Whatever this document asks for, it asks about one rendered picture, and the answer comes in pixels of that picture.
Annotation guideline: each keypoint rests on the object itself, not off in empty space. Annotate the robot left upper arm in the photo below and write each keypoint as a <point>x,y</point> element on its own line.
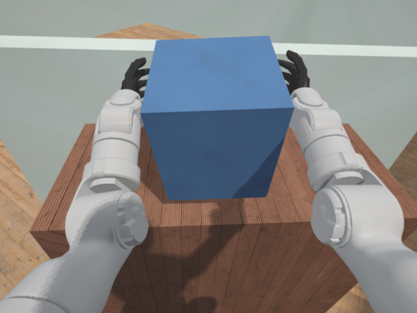
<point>102,229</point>

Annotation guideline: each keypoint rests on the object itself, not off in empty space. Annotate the carton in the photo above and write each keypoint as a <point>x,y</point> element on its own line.
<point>216,112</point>

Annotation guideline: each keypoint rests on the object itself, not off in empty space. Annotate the right robot hand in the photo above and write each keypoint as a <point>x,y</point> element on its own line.
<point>299,73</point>

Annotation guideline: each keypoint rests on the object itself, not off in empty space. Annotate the robot right forearm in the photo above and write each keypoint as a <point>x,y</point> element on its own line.
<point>325,144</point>

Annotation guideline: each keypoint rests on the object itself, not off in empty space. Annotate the robot left forearm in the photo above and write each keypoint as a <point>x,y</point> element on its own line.
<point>116,142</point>

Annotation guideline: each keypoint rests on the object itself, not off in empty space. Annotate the robot right upper arm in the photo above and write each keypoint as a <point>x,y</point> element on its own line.
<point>364,225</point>

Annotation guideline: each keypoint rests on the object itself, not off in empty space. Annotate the left robot hand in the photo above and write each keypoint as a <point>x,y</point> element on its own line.
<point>132,76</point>

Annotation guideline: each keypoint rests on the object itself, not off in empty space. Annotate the pedestal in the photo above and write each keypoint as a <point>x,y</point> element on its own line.
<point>234,255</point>

